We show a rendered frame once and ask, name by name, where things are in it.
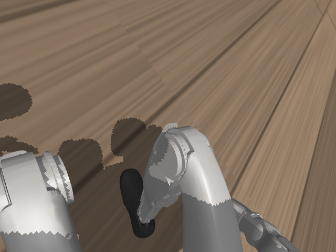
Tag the right robot arm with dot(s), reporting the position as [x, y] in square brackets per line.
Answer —
[264, 236]

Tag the right robot foot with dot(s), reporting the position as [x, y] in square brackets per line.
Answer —
[131, 186]

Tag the right robot hand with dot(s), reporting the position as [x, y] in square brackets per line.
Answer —
[240, 209]

